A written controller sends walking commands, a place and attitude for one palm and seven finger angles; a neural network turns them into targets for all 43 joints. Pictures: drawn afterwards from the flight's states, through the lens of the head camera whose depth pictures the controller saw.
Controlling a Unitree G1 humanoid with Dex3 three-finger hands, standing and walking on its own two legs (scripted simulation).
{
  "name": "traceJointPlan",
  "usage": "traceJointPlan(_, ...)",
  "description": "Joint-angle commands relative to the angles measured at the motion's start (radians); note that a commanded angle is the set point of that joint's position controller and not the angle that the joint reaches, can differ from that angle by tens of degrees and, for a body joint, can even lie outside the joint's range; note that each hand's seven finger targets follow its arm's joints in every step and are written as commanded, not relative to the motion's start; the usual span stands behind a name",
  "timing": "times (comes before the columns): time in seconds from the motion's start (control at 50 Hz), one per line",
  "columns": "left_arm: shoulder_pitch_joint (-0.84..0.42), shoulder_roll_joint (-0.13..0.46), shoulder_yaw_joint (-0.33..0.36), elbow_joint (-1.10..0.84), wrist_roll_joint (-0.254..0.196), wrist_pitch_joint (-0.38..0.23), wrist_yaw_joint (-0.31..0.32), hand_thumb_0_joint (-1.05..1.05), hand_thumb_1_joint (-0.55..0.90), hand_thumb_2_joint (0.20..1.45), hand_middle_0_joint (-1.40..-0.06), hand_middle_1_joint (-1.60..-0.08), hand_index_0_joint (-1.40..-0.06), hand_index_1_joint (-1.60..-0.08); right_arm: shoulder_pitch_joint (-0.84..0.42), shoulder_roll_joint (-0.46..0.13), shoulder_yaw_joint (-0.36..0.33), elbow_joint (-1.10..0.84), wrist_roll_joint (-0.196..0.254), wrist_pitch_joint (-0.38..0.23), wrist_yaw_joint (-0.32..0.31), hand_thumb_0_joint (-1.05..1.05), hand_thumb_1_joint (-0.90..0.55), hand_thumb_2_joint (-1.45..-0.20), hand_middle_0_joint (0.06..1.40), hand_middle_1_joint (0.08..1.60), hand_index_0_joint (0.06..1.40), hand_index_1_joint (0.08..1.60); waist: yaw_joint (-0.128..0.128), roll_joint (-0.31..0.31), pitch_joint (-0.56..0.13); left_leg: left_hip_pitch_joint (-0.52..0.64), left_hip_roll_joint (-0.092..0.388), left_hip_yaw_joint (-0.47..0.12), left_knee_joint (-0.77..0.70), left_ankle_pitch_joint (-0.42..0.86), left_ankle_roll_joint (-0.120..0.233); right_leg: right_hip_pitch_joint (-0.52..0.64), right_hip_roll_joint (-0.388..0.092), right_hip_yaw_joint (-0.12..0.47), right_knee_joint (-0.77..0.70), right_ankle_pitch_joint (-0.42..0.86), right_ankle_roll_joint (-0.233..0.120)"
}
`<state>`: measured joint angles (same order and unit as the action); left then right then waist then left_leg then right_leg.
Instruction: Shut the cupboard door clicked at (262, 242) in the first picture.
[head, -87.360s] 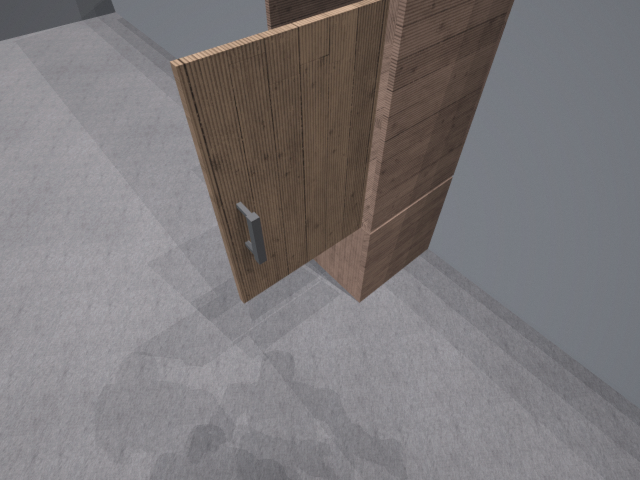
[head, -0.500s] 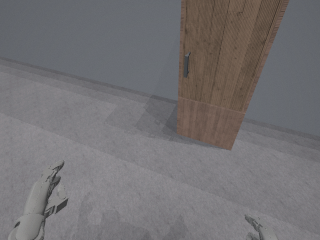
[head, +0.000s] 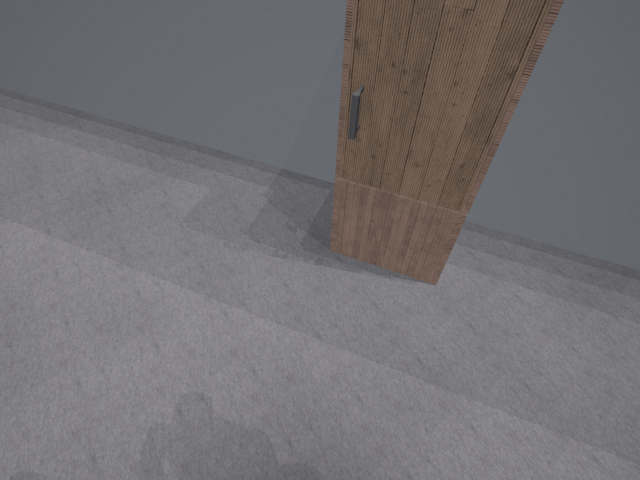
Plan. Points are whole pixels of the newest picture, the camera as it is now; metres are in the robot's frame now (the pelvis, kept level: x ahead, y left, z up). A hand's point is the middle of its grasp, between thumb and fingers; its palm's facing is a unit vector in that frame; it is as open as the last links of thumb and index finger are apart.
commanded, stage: let the arm hang, fingers relaxed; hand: left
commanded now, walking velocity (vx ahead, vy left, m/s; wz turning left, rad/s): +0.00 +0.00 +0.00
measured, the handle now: (356, 113) +1.00 -0.04 -0.09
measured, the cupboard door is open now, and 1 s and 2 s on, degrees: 0 0 0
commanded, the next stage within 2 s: look to check the result in 0.48 s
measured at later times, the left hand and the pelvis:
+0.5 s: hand out of the picture +0.02 +0.17 -0.18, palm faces +0.01 -0.98 -0.18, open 7.3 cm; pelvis +0.01 +0.00 +0.00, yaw -1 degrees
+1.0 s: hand out of the picture +0.03 +0.20 -0.17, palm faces +0.01 -0.97 -0.24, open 7.4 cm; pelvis +0.02 +0.00 +0.00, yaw +0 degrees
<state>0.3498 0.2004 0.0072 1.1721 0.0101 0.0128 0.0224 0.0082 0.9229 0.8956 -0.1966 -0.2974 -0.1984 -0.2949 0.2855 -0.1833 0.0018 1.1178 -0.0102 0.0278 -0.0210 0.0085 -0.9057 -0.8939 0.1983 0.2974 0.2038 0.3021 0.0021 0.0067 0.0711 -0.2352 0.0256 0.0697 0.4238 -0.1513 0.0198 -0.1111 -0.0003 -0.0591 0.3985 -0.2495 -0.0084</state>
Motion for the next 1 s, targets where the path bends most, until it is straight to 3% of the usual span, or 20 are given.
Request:
traceJointPlan(0.0,0.015,0.093,0.013,-0.040,0.001,-0.018,0.007,0.000,0.900,0.900,-0.200,-0.300,-0.200,-0.300,0.029,-0.120,-0.027,-0.030,-0.001,-0.019,-0.013,0.000,-0.900,-0.900,0.200,0.300,0.200,0.300,-0.014,-0.031,0.027,0.059,0.082,-0.108,-0.093,-0.066,0.015,-0.140,-0.098,0.116,-0.125,-0.057,-0.037)
traceJointPlan(0.18,0.014,0.071,0.015,-0.053,0.003,-0.018,0.011,0.000,0.900,0.900,-0.200,-0.300,-0.200,-0.300,0.040,-0.084,-0.024,-0.016,-0.004,-0.024,-0.010,0.000,-0.900,-0.900,0.200,0.300,0.200,0.300,-0.009,-0.033,0.042,0.040,0.079,-0.107,-0.110,-0.059,0.013,-0.137,-0.094,0.110,-0.106,-0.030,-0.028)
traceJointPlan(0.34,-0.003,0.072,0.021,-0.062,0.003,-0.022,0.011,0.000,0.900,0.900,-0.200,-0.300,-0.200,-0.300,0.032,-0.083,-0.024,-0.017,-0.004,-0.033,-0.012,0.000,-0.900,-0.900,0.200,0.300,0.200,0.300,-0.007,0.021,0.031,0.046,0.082,-0.106,-0.113,-0.001,0.012,-0.102,-0.095,0.107,-0.099,0.032,-0.028)
traceJointPlan(0.78,-0.039,0.133,0.028,-0.055,0.003,-0.032,0.005,0.000,0.900,0.900,-0.200,-0.300,-0.200,-0.300,-0.027,-0.163,-0.035,-0.029,0.000,-0.039,-0.014,0.000,-0.900,-0.900,0.200,0.300,0.200,0.300,-0.012,-0.007,-0.018,0.115,0.094,-0.113,-0.106,0.074,0.019,-0.063,-0.105,0.109,-0.123,0.086,-0.028)
traceJointPlan(0.98,-0.079,0.167,0.027,-0.058,0.004,-0.032,0.001,0.000,0.900,0.900,-0.200,-0.300,-0.200,-0.300,-0.079,-0.198,-0.035,-0.034,-0.001,-0.039,-0.009,0.000,-0.900,-0.900,0.200,0.300,0.200,0.300,-0.011,-0.002,0.002,0.117,0.096,-0.118,-0.126,0.059,0.015,-0.062,-0.111,0.112,-0.141,0.082,-0.026)
